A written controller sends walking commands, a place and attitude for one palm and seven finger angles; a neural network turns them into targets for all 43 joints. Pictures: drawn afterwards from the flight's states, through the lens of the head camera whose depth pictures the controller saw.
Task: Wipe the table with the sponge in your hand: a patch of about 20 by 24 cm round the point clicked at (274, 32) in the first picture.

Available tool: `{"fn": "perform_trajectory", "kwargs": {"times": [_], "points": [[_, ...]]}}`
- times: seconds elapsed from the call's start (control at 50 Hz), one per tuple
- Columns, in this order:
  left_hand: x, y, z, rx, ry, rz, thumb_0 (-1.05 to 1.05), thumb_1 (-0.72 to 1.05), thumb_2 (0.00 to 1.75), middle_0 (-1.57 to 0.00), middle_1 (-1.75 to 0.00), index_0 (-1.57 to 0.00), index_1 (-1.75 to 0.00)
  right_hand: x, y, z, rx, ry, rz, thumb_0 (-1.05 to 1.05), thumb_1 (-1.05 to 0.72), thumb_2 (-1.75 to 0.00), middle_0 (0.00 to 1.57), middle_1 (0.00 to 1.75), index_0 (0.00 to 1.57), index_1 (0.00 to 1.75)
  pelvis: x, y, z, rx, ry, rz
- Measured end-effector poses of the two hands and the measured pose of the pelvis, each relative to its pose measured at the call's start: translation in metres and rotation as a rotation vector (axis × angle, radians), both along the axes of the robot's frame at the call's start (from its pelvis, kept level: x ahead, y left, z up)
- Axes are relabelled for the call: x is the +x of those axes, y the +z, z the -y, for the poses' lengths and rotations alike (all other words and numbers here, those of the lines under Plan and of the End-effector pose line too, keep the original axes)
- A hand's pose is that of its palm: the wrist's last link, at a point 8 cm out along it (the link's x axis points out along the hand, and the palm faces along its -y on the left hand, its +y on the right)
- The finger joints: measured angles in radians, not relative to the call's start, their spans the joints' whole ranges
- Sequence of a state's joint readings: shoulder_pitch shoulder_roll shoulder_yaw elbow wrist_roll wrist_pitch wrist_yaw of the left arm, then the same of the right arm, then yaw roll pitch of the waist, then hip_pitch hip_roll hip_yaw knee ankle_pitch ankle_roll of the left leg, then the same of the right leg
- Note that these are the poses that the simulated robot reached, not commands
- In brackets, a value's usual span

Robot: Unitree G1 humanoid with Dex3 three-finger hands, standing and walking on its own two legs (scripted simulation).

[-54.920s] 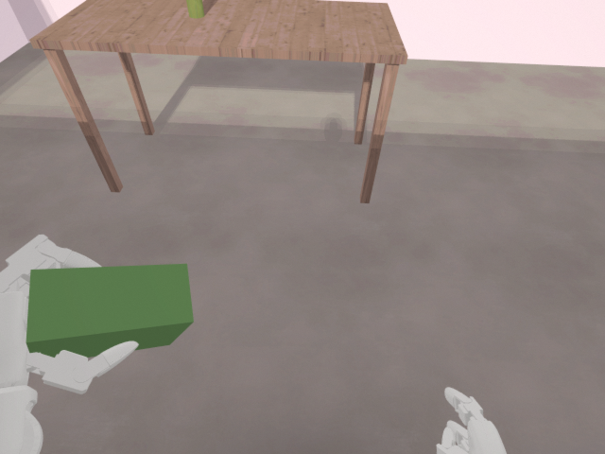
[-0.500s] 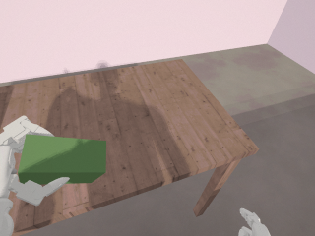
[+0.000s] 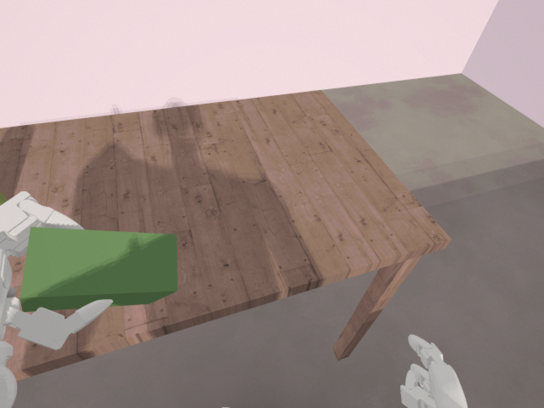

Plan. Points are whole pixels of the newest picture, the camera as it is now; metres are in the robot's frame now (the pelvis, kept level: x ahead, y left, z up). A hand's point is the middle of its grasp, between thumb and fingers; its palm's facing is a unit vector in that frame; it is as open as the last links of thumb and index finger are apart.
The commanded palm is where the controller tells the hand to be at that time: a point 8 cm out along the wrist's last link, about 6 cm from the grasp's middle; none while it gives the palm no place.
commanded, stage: step back with the hand held close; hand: left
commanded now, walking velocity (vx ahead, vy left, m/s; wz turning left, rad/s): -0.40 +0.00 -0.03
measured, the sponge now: (123, 272) +0.23 +0.20 +0.14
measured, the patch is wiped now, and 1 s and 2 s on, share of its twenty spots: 1.00 1.00 1.00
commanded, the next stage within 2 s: stop stepping back and stand still in 0.62 s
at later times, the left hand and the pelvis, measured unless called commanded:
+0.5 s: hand (2, 353) +0.13 +0.26 +0.17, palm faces +0.38 -0.83 -0.42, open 10.1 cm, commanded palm +0.07 +0.28 +0.20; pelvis -0.09 +0.00 +0.01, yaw +0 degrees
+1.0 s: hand out of the picture -0.06 +0.21 +0.17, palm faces +0.39 -0.84 -0.37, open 10.1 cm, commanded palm -0.12 +0.26 +0.20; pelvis -0.27 -0.03 -0.01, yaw +4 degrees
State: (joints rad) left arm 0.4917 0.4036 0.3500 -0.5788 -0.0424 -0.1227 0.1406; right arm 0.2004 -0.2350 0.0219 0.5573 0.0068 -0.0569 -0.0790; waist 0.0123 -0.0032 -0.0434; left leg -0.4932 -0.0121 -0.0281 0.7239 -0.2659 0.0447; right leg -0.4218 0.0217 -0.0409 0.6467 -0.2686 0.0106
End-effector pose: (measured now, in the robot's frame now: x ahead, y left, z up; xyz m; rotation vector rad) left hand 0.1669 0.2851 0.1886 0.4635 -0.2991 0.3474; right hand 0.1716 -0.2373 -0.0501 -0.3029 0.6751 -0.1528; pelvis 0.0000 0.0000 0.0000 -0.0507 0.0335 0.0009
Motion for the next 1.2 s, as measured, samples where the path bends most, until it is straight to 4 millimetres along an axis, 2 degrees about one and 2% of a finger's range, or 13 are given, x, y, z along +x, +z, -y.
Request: {"fn": "perform_trajectory", "kwargs": {"times": [0.1,0.24,0.3,0.38,0.48,0.54,0.64,0.74,0.8,0.92,1.0,1.08,1.2], "points": [[-0.004,0.003,-0.003,0.012,0.035,0.0,-0.01,-0.51,1.06,-0.72,-1.33,-0.74,-1.34,-0.006,0.002,-0.008,0.019,0.032,0.011,0.01,-0.91,-0.9,0.21,0.3,0.2,0.3,-0.007,0.004,0.004,0.01,-0.001,0.008],[-0.019,0.006,0.02,-0.014,-0.027,-0.003,-0.01,-0.51,1.06,-0.72,-1.33,-0.74,-1.34,-0.028,-0.005,-0.006,0.06,0.042,-0.04,0.01,-0.9,-0.9,0.21,0.3,0.2,0.3,-0.026,0.007,0.013,-0.023,0.011,0.007],[-0.03,0.005,0.023,-0.03,-0.057,-0.001,-0.01,-0.51,1.06,-0.72,-1.33,-0.74,-1.34,-0.042,-0.003,-0.001,0.045,0.009,-0.074,0.01,-0.91,-0.89,0.21,0.3,0.2,0.3,-0.035,0.009,0.012,0.002,0.017,-0.007],[-0.045,0.002,0.01,-0.009,-0.056,-0.005,-0.01,-0.52,1.06,-0.72,-1.33,-0.74,-1.34,-0.057,0.001,0.001,0.006,-0.012,-0.078,0.01,-0.91,-0.9,0.21,0.3,0.2,0.3,-0.052,0.007,0.004,0.027,0.035,-0.031],[-0.071,-0.004,-0.01,0.027,-0.004,-0.037,-0.01,-0.52,1.06,-0.72,-1.33,-0.74,-1.34,-0.081,0.001,-0.004,0.005,-0.019,-0.045,0.01,-0.91,-0.9,0.21,0.3,0.2,0.3,-0.084,0.004,-0.003,0.055,0.005,-0.013],[-0.09,-0.001,-0.006,0.004,0.011,-0.043,-0.01,-0.52,1.06,-0.72,-1.33,-0.74,-1.34,-0.103,0.003,-0.011,0.044,0.0,-0.029,0.01,-0.91,-0.9,0.2,0.3,0.2,0.3,-0.101,0.008,-0.001,0.05,-0.016,0.012],[-0.12,0.008,0.018,-0.022,-0.013,-0.006,-0.01,-0.52,1.06,-0.72,-1.34,-0.74,-1.34,-0.142,-0.004,-0.013,0.095,0.026,-0.025,0.01,-0.91,-0.9,0.21,0.3,0.2,0.3,-0.133,0.009,0.009,0.033,-0.019,0.03],[-0.156,0.012,0.042,0.014,-0.036,0.002,-0.01,-0.52,1.06,-0.72,-1.34,-0.74,-1.34,-0.182,-0.02,0.002,0.131,0.023,-0.021,0.01,-0.9,-0.9,0.21,0.3,0.2,0.3,-0.171,0.002,0.025,-0.024,-0.001,0.054],[-0.185,0.01,0.05,0.004,-0.05,-0.01,-0.01,-0.52,1.06,-0.72,-1.34,-0.74,-1.34,-0.211,-0.021,0.018,0.126,-0.014,-0.045,0.01,-0.9,-0.89,0.21,0.3,0.2,0.3,-0.192,0.004,0.032,0.009,0.0,0.053],[-0.233,-0.005,0.043,-0.02,-0.01,-0.061,-0.01,-0.52,1.06,-0.73,-1.33,-0.74,-1.34,-0.265,-0.012,0.046,0.059,-0.059,-0.047,0.01,-0.91,-0.9,0.21,0.3,0.2,0.3,-0.233,0.004,0.038,0.068,0.023,0.004],[-0.27,-0.007,0.033,-0.015,0.003,0.0,-0.01,-0.52,1.06,-0.73,-1.33,-0.74,-1.34,-0.295,-0.013,0.058,-0.017,-0.042,-0.022,0.01,-0.91,-0.9,0.21,0.3,0.2,0.3,-0.266,-0.01,0.033,0.056,0.061,-0.026],[-0.307,-0.002,0.03,-0.003,0.037,0.034,-0.01,-0.52,1.06,-0.73,-1.33,-0.74,-1.34,-0.327,-0.009,0.055,0.02,-0.084,0.034,0.01,-0.91,-0.9,0.2,0.3,0.2,0.3,-0.289,-0.006,0.035,0.123,0.012,0.039],[-0.331,0.017,0.038,-0.037,0.072,0.092,-0.01,-0.52,1.06,-0.73,-1.33,-0.74,-1.34,-0.367,-0.029,0.039,0.119,-0.021,-0.032,0.01,-0.91,-0.9,0.2,0.3,0.2,0.3,-0.314,0.003,0.047,0.067,0.061,0.067]]}}
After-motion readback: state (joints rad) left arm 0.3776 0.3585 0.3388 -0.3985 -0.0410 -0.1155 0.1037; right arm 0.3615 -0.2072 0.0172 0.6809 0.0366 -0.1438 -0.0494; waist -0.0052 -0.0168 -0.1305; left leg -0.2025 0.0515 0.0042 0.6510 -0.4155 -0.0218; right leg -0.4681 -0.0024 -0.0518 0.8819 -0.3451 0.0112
